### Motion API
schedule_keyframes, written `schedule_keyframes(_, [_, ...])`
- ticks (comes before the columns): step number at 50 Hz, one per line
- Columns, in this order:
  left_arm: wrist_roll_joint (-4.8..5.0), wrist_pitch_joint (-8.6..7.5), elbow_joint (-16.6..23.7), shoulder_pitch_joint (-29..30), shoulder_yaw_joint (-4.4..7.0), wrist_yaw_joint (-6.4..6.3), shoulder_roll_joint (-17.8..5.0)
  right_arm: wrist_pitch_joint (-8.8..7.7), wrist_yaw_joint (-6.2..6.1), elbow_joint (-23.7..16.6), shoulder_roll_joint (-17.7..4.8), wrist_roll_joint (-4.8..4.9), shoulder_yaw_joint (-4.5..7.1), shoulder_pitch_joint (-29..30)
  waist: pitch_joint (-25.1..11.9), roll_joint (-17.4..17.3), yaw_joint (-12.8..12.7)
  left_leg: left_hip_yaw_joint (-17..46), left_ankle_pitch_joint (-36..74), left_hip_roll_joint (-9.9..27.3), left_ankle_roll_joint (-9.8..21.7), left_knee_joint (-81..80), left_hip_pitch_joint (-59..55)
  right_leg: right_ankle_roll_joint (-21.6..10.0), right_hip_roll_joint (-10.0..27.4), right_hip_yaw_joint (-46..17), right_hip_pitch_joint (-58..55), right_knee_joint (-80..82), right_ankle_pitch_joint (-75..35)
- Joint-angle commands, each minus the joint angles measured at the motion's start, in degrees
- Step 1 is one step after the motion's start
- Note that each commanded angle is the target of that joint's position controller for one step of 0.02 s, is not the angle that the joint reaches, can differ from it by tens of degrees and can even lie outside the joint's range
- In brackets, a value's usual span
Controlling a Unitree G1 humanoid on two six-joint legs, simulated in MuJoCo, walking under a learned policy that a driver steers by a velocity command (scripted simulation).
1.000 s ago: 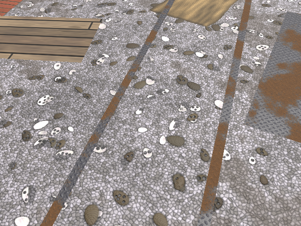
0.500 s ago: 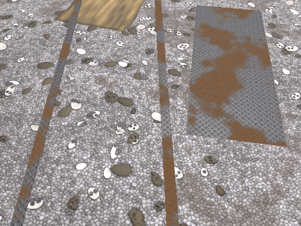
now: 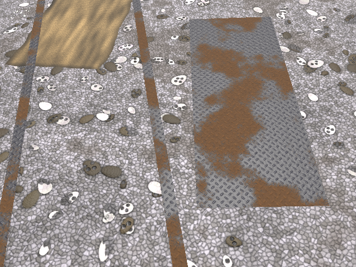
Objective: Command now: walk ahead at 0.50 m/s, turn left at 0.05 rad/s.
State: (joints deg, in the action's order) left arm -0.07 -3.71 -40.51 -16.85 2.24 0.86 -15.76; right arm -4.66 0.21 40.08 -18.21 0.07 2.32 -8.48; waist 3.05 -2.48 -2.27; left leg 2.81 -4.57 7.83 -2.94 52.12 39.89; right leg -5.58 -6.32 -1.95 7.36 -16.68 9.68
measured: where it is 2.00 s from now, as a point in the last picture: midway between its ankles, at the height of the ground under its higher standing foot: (132, 131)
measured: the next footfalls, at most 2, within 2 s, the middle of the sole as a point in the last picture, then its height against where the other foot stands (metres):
left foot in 0.26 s outside the picture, level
right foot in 0.74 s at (189, 221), level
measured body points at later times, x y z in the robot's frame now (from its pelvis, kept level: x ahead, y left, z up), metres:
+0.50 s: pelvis +0.30 +0.09 +0.00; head +0.33 +0.11 +0.45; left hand +0.40 +0.39 -0.10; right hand +0.45 -0.16 -0.10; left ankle +0.29 +0.16 -0.75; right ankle +0.42 -0.07 -0.67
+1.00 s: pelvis +0.58 +0.12 +0.00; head +0.60 +0.13 +0.45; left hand +0.50 +0.39 -0.12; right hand +0.84 -0.04 -0.10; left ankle +0.59 +0.30 -0.69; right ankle +0.61 +0.02 -0.75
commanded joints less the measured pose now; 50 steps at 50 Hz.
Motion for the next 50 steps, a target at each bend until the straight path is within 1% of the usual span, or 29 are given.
schedule_keyframes(1, [-0.10,-1.22,2.3,0.8,2.15,-0.53,-9.0,-0.51,0.51,-2.8,-2.5,0.54,0.26,2.2,-1.1,5.6,-1.0,-1.6,12.0,-0.8,0.4,-9.6,-4.7,-7.0,13.6,-3.4,2.5,7.8,-12.4])
schedule_keyframes(5, [0.07,-1.17,-0.6,-2.1,2.51,-0.35,-10.3,-0.88,1.88,-4.7,-2.5,1.44,0.08,7.2,1.6,5.1,-3.3,-1.6,13.1,-2.5,2.4,-17.0,-2.3,-6.5,17.4,-2.3,-4.6,8.2,-10.2])
schedule_keyframes(8, [0.39,-0.27,-2.1,-3.0,2.89,-0.63,-10.7,-0.96,3.19,-6.3,-2.5,1.33,0.13,8.9,2.3,4.9,-3.3,-1.5,6.1,-4.0,4.9,-19.7,1.4,-5.5,20.2,-1.3,-12.6,4.9,-16.6])
schedule_keyframes(10, [0.48,0.42,-2.1,-1.8,3.22,-1.11,-11.5,-0.83,3.69,-6.5,-3.3,1.02,0.54,6.4,0.0,6.1,-1.2,-3.6,0.4,-6.2,6.9,-20.5,-2.6,-3.9,20.4,0.5,-15.1,-0.2,-30.9])
schedule_keyframes(11, [0.39,0.79,-1.8,-1.0,3.42,-1.46,-12.3,-0.57,3.55,-6.0,-4.7,0.82,1.24,3.0,-3.1,7.1,0.7,-5.6,-2.1,-8.3,8.0,-20.0,-8.0,-3.0,19.7,1.6,-15.4,-5.3,-42.1])
schedule_keyframes(12, [0.32,1.38,-1.3,0.1,3.35,-1.88,-12.3,-0.35,3.21,-4.5,-6.7,0.71,2.53,-4.0,-7.5,6.6,4.8,-7.4,-1.4,-10.9,9.4,-21.4,-17.5,-1.6,17.8,4.0,-13.6,-15.2,-50.0])
schedule_keyframes(13, [-0.11,1.42,-0.5,-0.3,2.79,-2.50,-11.3,-0.06,2.55,-3.0,-9.9,0.87,4.00,-12.4,-12.9,4.3,8.8,-2.2,2.1,-8.5,11.9,-21.5,-32.8,0.7,15.9,5.7,-4.1,-28.9,-43.7])
schedule_keyframes(14, [-1.07,0.07,2.3,-6.5,0.88,-2.01,-5.8,-0.02,2.04,-3.2,-16.5,0.51,5.59,-17.1,-20.9,-8.9,6.4,26.1,-3.0,6.5,22.5,-22.5,-56.2,5.3,6.4,6.4,20.3,-52.4,-10.5])
schedule_keyframes(15, [-1.02,-1.77,1.8,-4.9,0.31,-1.05,-6.1,-0.02,2.08,-3.2,-12.2,1.17,4.47,-18.5,-26.5,-10.2,7.7,45.2,-9.8,11.2,26.2,-32.2,-63.7,5.9,1.0,-3.1,31.6,-61.0,21.9])
schedule_keyframes(16, [1.35,-3.10,3.2,-0.2,1.27,0.00,-9.9,0.14,1.81,-3.4,-9.2,0.96,3.51,-16.4,-19.1,-6.1,8.7,37.8,-14.0,9.8,22.8,-33.8,-59.4,5.0,5.1,-6.2,37.2,-63.0,18.7])
schedule_keyframes(17, [1.85,-3.88,4.5,3.6,0.96,0.22,-9.7,0.30,1.59,-4.1,-8.3,0.85,3.31,-13.1,-12.8,-1.1,7.8,30.7,-12.0,7.6,20.9,-34.5,-51.1,4.3,7.8,-4.9,37.4,-59.6,14.3])
schedule_keyframes(18, [0.70,-4.15,4.9,5.5,1.02,-0.04,-9.3,0.51,1.53,-4.6,-7.5,0.73,2.96,-9.9,-7.7,2.9,5.8,25.6,-5.8,5.5,19.8,-35.5,-42.7,4.6,9.6,-3.9,36.0,-53.9,11.5])
schedule_keyframes(19, [-0.33,-3.78,5.0,5.2,1.47,-0.36,-9.6,0.50,1.37,-5.4,-6.3,0.24,2.44,-7.9,-5.8,2.4,3.8,22.0,0.1,3.6,19.3,-36.9,-37.0,5.1,11.2,-3.8,32.4,-50.1,9.3])
schedule_keyframes(21, [-0.98,-2.72,4.7,3.0,1.39,-0.63,-8.6,0.54,0.98,-5.8,-6.4,0.11,2.44,-6.0,-5.0,-0.3,1.7,19.0,7.2,1.7,20.0,-38.7,-31.3,7.1,11.5,-2.9,28.8,-46.4,7.9])
schedule_keyframes(23, [-1.18,-1.90,4.7,3.3,0.99,-1.05,-7.3,0.40,0.37,-5.1,-7.4,0.37,2.71,-6.4,-4.2,-0.5,1.4,15.2,12.0,0.2,20.1,-39.2,-27.4,9.2,11.2,-1.6,28.0,-41.3,5.2])
schedule_keyframes(28, [-0.67,-2.31,7.0,14.2,-0.11,-0.80,-4.5,1.40,-0.94,-2.8,-8.8,1.23,3.25,-10.1,-3.3,-1.9,5.6,11.4,6.9,-4.2,15.6,-37.4,-24.0,10.6,7.2,-0.6,22.2,-19.9,-13.0])
schedule_keyframes(32, [0.30,-3.21,8.0,17.9,0.77,0.08,-6.5,2.33,-1.31,-1.2,-8.5,1.71,3.30,-12.9,-3.5,-2.9,6.5,18.2,1.6,-1.8,14.3,-33.2,-29.9,9.1,5.7,-2.9,20.1,-12.2,-12.7])
schedule_keyframes(35, [0.28,-3.93,6.6,13.2,1.77,0.38,-8.1,2.70,-1.39,-0.7,-7.6,1.10,3.13,-12.0,-4.1,-5.0,3.8,20.5,5.3,0.3,12.9,-28.2,-33.9,5.8,6.4,-2.0,15.1,-9.7,-8.4])
schedule_keyframes(36, [-0.19,-4.19,5.5,8.6,2.54,0.09,-9.2,2.66,-1.17,-0.7,-6.1,0.83,2.61,-11.8,-6.7,-4.5,1.4,18.9,10.0,-2.1,11.6,-23.1,-33.4,3.8,6.6,-1.2,7.6,-7.7,-8.6])
schedule_keyframes(37, [-1.10,-4.40,4.8,1.1,3.26,-0.29,-11.3,2.45,-0.87,-1.5,-3.5,0.17,1.50,-11.7,-13.8,-1.3,-2.1,15.7,6.5,-4.9,9.8,-10.5,-28.7,0.1,13.5,-7.3,-5.5,-9.7,-7.8])
schedule_keyframes(38, [-1.53,-3.68,2.8,-5.8,4.84,-0.34,-16.4,1.81,-0.79,-1.9,-0.3,1.23,0.39,-19.6,-21.9,13.5,-0.9,7.9,-11.0,-13.4,5.1,9.1,-9.5,-9.7,25.2,-29.9,-26.3,-8.5,1.1])
schedule_keyframes(39, [0.34,-3.24,1.4,-8.0,4.44,0.32,-13.2,1.34,-0.84,-1.5,-2.9,1.67,0.51,-20.1,-20.9,18.3,-1.6,8.0,-28.6,-12.7,4.2,17.9,0.4,-11.5,29.2,-44.2,-27.2,-1.6,14.9])
schedule_keyframes(40, [0.91,-3.07,1.8,-5.3,3.39,0.19,-9.5,1.30,-0.74,-1.9,-7.1,2.02,1.64,-14.1,-12.1,11.2,-2.7,9.0,-24.5,-9.9,4.4,21.3,4.1,-9.2,27.3,-38.5,-20.3,0.0,20.8])
schedule_keyframes(41, [0.32,-2.66,2.4,-2.0,2.81,0.08,-8.3,1.35,-0.77,-3.1,-7.3,1.52,1.68,-9.1,-7.0,7.0,-2.2,6.4,-20.4,-7.8,4.4,20.8,3.8,-7.5,24.9,-31.2,-13.3,0.8,16.9])
schedule_keyframes(42, [-0.04,-2.41,2.1,0.0,2.31,0.10,-7.2,1.12,-0.60,-4.1,-6.5,0.66,1.63,-5.9,-2.9,5.4,-1.3,5.2,-17.6,-6.2,4.4,17.7,3.6,-7.4,22.7,-26.0,-7.1,2.4,10.7])
schedule_keyframes(44, [-0.47,-2.54,1.7,1.7,1.67,0.03,-5.7,1.02,-0.13,-3.9,-4.6,0.48,1.49,-6.6,-1.9,7.8,1.2,3.7,-14.1,-3.5,4.2,12.5,-1.0,-6.5,19.2,-19.4,-1.3,4.7,1.8])
schedule_keyframes(45, [-0.17,-2.65,1.3,1.6,1.65,0.06,-5.6,1.08,0.05,-3.5,-3.4,0.54,1.21,-7.4,-2.4,8.6,1.7,2.7,-13.6,-3.3,3.8,10.7,-2.2,-6.9,18.4,-17.1,-0.3,5.4,-1.5])
schedule_keyframes(48, [0.51,-2.69,-0.1,0.5,2.33,-0.13,-8.3,0.90,0.21,-4.7,-1.4,-0.09,0.22,-3.6,-1.8,7.6,1.1,0.6,-9.0,-2.4,2.5,1.5,-1.8,-8.1,18.3,-12.0,0.9,7.6,-9.0])
schedule_keyframes(50, [0.72,-2.32,-0.9,-0.2,2.53,-0.27,-9.3,0.47,0.51,-5.3,-0.4,-0.12,-0.30,-0.2,-1.7,6.8,0.0,-0.3,-2.5,-2.5,2.2,-6.4,-3.6,-7.4,17.3,-8.5,1.2,8.1,-10.9])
